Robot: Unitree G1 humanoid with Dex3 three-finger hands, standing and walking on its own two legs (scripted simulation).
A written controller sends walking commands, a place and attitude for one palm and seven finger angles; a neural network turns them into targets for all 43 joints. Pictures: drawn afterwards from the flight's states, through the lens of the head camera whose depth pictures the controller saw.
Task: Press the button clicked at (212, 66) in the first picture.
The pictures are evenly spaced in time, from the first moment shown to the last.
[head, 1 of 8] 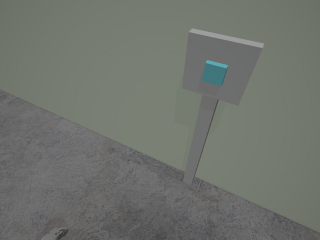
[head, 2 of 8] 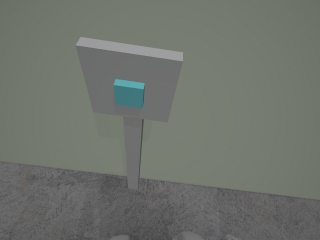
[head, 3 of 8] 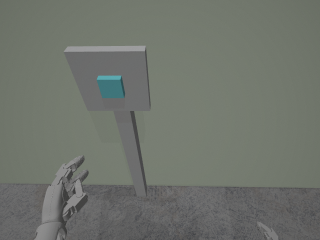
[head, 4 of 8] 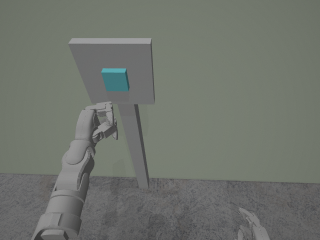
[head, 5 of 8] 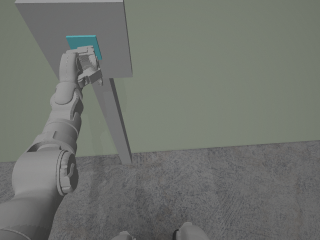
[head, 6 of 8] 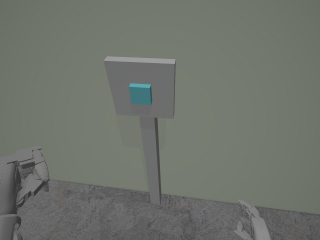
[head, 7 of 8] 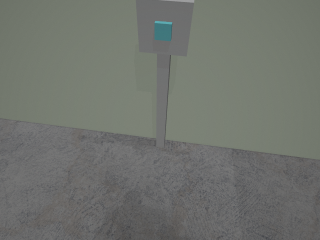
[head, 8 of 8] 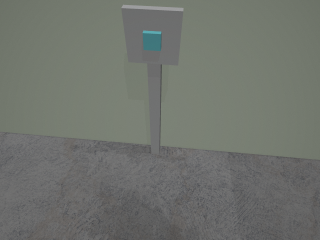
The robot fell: no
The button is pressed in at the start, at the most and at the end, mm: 0 13 0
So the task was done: yes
